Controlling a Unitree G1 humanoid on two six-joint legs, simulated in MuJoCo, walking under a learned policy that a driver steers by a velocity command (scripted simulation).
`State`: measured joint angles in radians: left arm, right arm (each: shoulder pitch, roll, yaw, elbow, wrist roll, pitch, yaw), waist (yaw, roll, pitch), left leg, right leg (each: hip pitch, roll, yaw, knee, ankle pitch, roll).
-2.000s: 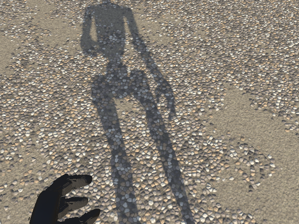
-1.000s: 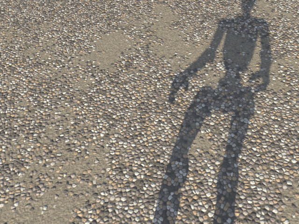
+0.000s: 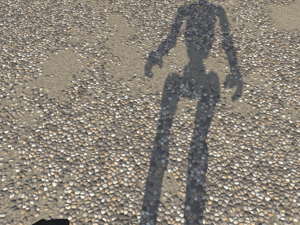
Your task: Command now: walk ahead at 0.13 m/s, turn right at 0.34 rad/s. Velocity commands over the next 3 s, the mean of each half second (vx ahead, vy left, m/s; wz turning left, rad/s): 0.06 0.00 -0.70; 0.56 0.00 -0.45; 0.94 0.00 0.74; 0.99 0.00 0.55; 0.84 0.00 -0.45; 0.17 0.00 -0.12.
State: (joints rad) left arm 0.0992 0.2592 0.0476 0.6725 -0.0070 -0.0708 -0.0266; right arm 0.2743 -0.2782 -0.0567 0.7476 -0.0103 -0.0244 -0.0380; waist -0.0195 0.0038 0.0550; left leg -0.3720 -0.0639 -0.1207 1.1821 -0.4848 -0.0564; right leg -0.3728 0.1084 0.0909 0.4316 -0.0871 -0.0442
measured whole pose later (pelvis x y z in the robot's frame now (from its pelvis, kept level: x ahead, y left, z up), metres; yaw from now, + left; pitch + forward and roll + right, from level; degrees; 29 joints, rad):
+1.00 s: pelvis +0.15 -0.12 +0.00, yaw -37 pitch +1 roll +0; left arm 0.45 0.25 0.02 0.76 0.04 -0.06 -0.01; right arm 0.24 -0.29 -0.06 0.75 -0.02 0.00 0.08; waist 0.03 0.05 -0.02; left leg -0.74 0.01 -0.04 1.10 -0.10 0.03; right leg 0.08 0.04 -0.15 0.28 -0.38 -0.04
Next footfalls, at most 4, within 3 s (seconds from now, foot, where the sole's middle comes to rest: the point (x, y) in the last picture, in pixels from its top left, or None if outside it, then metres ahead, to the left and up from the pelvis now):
0.26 left None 0.18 0.12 -0.77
0.78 right None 0.02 -0.12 -0.77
1.22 left None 0.43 -0.27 -0.77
1.64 right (264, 148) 0.81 -0.57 -0.77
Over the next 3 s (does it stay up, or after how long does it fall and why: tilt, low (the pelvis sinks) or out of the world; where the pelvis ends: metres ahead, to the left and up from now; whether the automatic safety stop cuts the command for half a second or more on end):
stays up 1.59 -0.41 0.00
